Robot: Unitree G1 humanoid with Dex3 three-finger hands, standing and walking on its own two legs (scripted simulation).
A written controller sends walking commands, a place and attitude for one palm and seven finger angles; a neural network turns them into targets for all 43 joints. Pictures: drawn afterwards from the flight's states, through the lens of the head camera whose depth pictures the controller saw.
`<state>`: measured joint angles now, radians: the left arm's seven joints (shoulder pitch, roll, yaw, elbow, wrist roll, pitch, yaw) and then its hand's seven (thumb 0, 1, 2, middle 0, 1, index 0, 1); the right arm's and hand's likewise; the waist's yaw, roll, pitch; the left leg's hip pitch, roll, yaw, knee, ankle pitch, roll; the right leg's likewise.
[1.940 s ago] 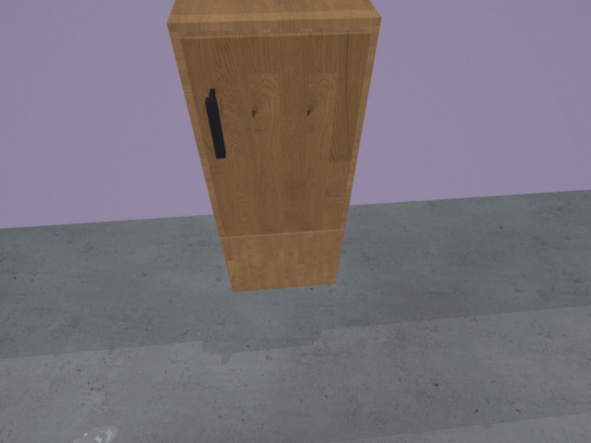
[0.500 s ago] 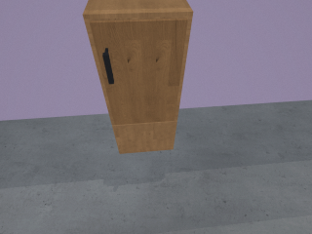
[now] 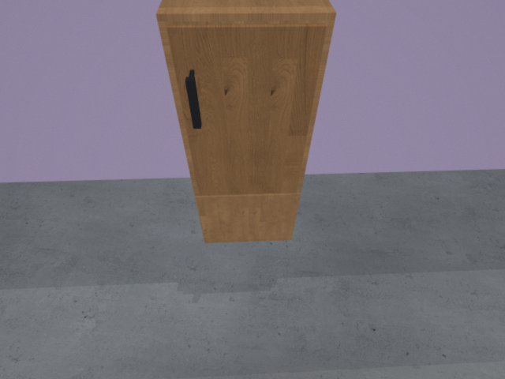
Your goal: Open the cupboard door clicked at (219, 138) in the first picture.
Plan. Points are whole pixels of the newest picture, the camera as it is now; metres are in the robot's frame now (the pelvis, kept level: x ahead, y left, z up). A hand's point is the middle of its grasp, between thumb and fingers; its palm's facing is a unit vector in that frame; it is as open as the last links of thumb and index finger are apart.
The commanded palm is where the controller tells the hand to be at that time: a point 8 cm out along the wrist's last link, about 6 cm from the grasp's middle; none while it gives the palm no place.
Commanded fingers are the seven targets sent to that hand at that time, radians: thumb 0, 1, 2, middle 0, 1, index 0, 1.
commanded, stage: take the last steps up to it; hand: left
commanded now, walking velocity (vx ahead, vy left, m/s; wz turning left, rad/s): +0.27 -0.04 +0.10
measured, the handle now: (194, 99) +0.75 +0.20 +0.03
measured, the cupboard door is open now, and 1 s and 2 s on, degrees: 0 0 0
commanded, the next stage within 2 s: come to a stop and stand still in 0.58 s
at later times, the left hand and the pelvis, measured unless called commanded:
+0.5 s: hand out of the picture +0.08 +0.16 -0.17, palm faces +0.11 -0.97 -0.21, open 7.4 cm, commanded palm none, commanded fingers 0.00 0.90 0.90 -0.20 -0.30 -0.20 -0.30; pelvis +0.08 -0.02 -0.01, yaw +4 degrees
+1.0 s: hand out of the picture +0.15 +0.15 -0.19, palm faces +0.14 -0.98 -0.17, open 7.4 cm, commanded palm none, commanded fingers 0.00 0.90 0.90 -0.20 -0.30 -0.20 -0.30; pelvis +0.18 -0.01 -0.01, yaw +2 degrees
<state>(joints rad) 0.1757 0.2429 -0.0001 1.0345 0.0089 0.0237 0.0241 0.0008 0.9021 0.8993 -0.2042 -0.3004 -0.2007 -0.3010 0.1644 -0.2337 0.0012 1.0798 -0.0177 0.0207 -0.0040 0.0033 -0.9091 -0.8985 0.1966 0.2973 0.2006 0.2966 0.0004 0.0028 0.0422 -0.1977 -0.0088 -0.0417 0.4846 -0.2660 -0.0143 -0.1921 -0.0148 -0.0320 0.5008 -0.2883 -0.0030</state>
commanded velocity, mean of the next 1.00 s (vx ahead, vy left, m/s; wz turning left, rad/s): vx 0.05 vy -0.04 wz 0.02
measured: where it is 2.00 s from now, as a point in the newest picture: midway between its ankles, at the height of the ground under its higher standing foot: outside the picture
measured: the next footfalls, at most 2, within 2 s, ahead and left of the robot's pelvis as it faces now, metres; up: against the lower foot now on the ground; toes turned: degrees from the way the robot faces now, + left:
right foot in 0.42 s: +0.11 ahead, -0.11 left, +0.00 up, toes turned -3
left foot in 0.82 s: +0.29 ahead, +0.10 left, +0.00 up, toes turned +10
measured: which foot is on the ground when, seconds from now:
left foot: down 0.00-0.44, up 0.46-0.80, down 0.82-1.00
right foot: down 0.00-0.22, up 0.24-0.40, down 0.42-0.82, up 0.84-1.00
